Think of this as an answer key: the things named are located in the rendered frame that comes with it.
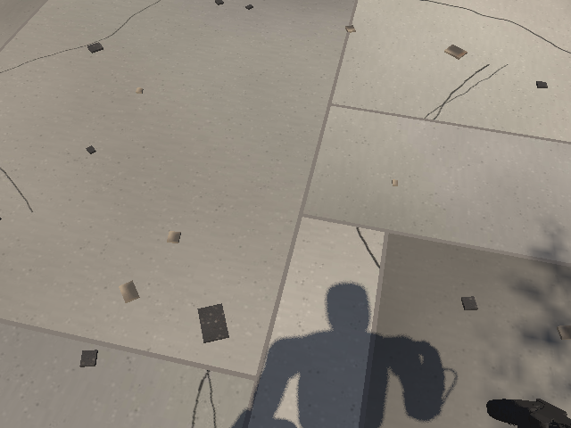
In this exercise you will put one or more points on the right robot hand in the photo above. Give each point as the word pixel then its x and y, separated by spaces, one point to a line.
pixel 528 414

